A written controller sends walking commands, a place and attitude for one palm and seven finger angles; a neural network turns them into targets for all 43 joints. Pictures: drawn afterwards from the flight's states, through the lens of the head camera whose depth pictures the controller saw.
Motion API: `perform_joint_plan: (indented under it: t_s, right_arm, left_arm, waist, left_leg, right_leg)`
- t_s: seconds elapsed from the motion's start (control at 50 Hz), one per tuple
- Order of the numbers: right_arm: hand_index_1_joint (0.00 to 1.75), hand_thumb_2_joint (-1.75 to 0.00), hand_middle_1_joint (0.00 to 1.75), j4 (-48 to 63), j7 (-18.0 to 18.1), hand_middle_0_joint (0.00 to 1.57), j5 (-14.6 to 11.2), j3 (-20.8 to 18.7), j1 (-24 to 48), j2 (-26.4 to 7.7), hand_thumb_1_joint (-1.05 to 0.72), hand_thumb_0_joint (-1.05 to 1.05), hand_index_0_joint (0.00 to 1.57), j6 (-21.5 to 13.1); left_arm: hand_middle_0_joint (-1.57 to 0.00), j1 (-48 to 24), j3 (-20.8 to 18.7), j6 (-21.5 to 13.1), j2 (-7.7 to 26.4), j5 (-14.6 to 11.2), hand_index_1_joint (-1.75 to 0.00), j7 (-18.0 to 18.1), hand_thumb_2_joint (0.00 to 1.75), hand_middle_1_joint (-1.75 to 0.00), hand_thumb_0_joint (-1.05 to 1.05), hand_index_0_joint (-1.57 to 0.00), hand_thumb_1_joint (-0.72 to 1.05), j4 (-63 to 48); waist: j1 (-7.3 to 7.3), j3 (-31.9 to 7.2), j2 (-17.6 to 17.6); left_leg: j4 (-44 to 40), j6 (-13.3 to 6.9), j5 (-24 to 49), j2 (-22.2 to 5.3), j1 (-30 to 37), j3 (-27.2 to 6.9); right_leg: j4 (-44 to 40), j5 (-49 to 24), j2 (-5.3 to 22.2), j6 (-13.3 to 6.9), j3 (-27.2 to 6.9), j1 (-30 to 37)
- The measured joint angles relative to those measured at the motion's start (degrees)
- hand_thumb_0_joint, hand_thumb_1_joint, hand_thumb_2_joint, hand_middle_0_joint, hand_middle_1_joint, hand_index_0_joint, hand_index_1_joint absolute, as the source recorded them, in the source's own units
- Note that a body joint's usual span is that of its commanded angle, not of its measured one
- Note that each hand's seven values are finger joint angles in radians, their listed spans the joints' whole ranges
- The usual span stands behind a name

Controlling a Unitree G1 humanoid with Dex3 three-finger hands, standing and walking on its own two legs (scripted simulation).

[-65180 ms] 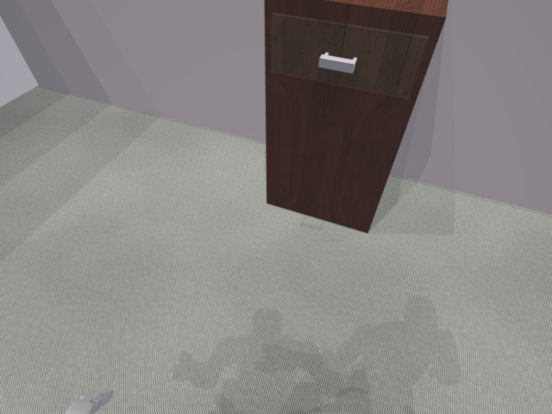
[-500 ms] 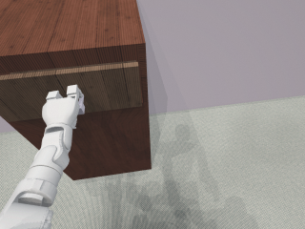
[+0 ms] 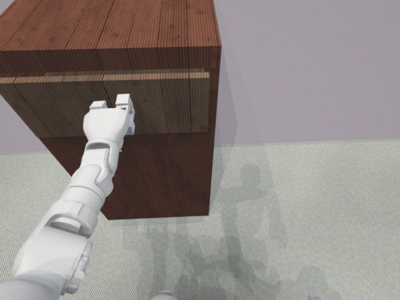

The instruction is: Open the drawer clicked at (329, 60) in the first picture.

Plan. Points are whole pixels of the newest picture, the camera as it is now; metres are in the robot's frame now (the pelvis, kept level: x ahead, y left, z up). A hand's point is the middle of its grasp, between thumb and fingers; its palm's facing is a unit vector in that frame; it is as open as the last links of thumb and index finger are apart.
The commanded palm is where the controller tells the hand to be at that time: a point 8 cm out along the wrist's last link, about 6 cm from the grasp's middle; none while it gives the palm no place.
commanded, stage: pull the drawer open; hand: left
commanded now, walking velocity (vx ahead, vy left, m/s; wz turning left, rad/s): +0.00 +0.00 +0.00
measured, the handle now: (111, 120) +0.50 +0.22 +0.05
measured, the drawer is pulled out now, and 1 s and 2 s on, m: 0.03 0.04 0.06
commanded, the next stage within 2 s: none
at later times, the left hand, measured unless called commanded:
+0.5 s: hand (115, 138) +0.45 +0.20 +0.05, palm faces +0.02 -0.02 -1.00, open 8.8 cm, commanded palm +0.42 +0.20 +0.08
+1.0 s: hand (114, 146) +0.43 +0.20 +0.04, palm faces +0.07 -0.04 -1.00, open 8.5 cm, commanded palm +0.41 +0.20 +0.08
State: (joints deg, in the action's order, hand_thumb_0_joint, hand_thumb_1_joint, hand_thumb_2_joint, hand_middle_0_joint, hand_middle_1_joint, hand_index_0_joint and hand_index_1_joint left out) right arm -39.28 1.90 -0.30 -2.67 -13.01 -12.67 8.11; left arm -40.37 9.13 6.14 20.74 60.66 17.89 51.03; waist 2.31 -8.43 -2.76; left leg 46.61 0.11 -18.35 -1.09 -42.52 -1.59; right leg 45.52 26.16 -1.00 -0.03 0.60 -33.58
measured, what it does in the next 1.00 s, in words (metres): stands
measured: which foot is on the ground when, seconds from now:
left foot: down 0.00-1.00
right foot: down 0.00-1.00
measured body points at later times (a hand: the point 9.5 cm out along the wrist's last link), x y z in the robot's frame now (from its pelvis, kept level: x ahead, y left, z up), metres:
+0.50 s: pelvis -0.03 +0.01 -0.01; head +0.03 +0.00 +0.44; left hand +0.44 +0.20 +0.10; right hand -0.03 -0.27 -0.14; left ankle +0.04 +0.12 -0.70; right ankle -0.05 -0.12 -0.70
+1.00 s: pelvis +0.02 +0.01 +0.01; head +0.07 +0.01 +0.45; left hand +0.42 +0.20 +0.09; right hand +0.14 -0.25 -0.12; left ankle +0.04 +0.12 -0.70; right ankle -0.05 -0.12 -0.70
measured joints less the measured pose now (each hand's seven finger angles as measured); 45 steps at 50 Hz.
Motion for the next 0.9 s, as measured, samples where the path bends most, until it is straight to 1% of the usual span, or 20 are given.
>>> perform_joint_plan:
  t_s: [0.12, 0.26, 0.36, 0.46, 0.54, 0.62, 0.68, 0.76, 0.9]
  right_arm:
    - [0.3, -0.9, 0.3, -1.31, 0.52, 0.2, -0.19, 0.06, -3.65, -0.64, -0.91, 0.0, 0.21, 0.21]
    - [0.3, -0.9, 0.3, -2.56, 1.1, 0.2, -0.5, -0.23, -6.88, -1.57, -0.91, 0.01, 0.21, -0.46]
    - [0.3, -0.9, 0.3, -2.81, 1.32, 0.2, -0.61, -0.33, -7.78, -1.81, -0.91, 0.01, 0.21, -1.48]
    - [0.3, -0.9, 0.3, -2.6, 1.25, 0.2, -0.73, -0.16, -7.73, -1.59, -0.91, 0.01, 0.21, -2.62]
    - [0.3, -0.9, 0.3, -2.11, 0.97, 0.2, -0.68, -0.08, -7.19, -1.13, -0.91, 0.01, 0.21, -3.32]
    - [0.3, -0.9, 0.3, -1.28, 0.5, 0.2, -0.61, -0.15, -6.63, -0.61, -0.91, 0.01, 0.21, -3.44]
    - [0.3, -0.9, 0.3, -0.7, 0.09, 0.2, -0.68, -0.23, -6.25, -0.33, -0.91, 0.01, 0.21, -3.11]
    - [0.3, -0.9, 0.3, 0.04, -0.39, 0.2, -0.97, -0.3, -5.7, -0.18, -0.91, 0.01, 0.21, -2.54]
    - [0.3, -0.9, 0.3, 1.29, -1.09, 0.2, -1.17, -0.18, -2.44, -0.2, -0.91, 0.01, 0.21, -1.34]
  left_arm:
    - [-0.35, -1.76, -1.55, -0.97, 1.41, -0.32, -1.35, 0.02, 0.71, -1.3, 0.02, -0.06, 0.44, 2.67]
    - [-0.36, -3.42, -3.58, -2.17, 3.08, -0.21, -1.35, 0.24, 0.72, -1.31, 0.02, -0.07, 0.43, 5.26]
    - [-0.36, -4.62, -4.46, -2.67, 3.93, -0.02, -1.35, 0.55, 0.73, -1.31, 0.02, -0.07, 0.43, 6.8]
    - [-0.36, -5.98, -4.42, -2.58, 4.07, 0.23, -1.35, 1.11, 0.73, -1.31, 0.02, -0.07, 0.43, 8.07]
    - [-0.35, -6.0, -4.29, -2.03, 3.86, 0.43, -1.33, 1.53, 0.73, -1.31, 0.02, -0.07, 0.44, 7.64]
    - [-0.32, -3.19, -4.27, -1.03, 3.46, -0.03, -1.3, 1.75, 0.7, -1.3, 0.02, -0.06, 0.48, 4.55]
    - [-0.29, 0.64, -4.39, -0.28, 2.84, -0.82, -1.28, 1.46, 0.68, -1.3, 0.02, -0.06, 0.51, 0.63]
    - [-0.25, 6.92, -3.56, 1.3, 1.36, -1.76, -1.25, 1.3, 0.66, -1.29, 0.03, -0.05, 0.54, -6.06]
    - [-0.22, 15.99, -1.55, 3.65, -0.84, -1.52, -1.22, 1.18, 0.68, -1.28, 0.03, -0.06, 0.56, -17.01]
  waist:
    - [1.39, 0.45, -0.09]
    - [2.84, 0.69, -0.17]
    - [3.52, 0.63, -0.26]
    - [3.76, 0.63, -0.29]
    - [3.59, 0.57, -0.19]
    - [3.13, 0.29, -0.14]
    - [2.6, -0.07, -0.24]
    - [1.67, -0.64, -0.44]
    - [0.03, -0.97, -0.14]
  left_leg:
    - [0.22, 0.05, 0.73, -0.42, -0.95, 0.07]
    - [0.48, -0.06, 1.57, -0.93, -2.43, 0.43]
    - [0.88, -0.2, 2.04, -1.2, -3.76, 0.7]
    - [1.32, -0.37, 2.38, -1.2, -4.96, 0.81]
    - [1.48, -0.45, 2.53, -1.22, -5.47, 1.14]
    - [1.04, -0.64, 2.24, -1.45, -4.62, 2.03]
    - [0.38, -0.84, 1.69, -1.59, -2.99, 2.81]
    - [-0.67, -1.1, 0.68, -1.46, -0.17, 3.48]
    - [-2.02, -1.23, -1.03, -0.8, 3.96, 3.53]
  right_leg:
    - [0.49, -0.71, -0.41, -0.04, -0.15, -1.21]
    - [1.06, -1.63, -0.87, 0.01, -0.59, -3.07]
    - [1.64, -2.15, -1.11, 0.14, -0.91, -4.62]
    - [2.22, -2.45, -1.11, 0.33, -1.03, -5.91]
    - [2.48, -2.62, -1.09, 0.49, -1.37, -6.58]
    - [1.9, -2.75, -1.18, 0.69, -2.29, -6.01]
    - [0.86, -2.69, -1.21, 0.85, -3.07, -4.5]
    - [-0.92, -2.26, -0.97, 1.05, -3.71, -1.53]
    - [-3.35, -1.05, -0.27, 1.11, -3.64, 3.2]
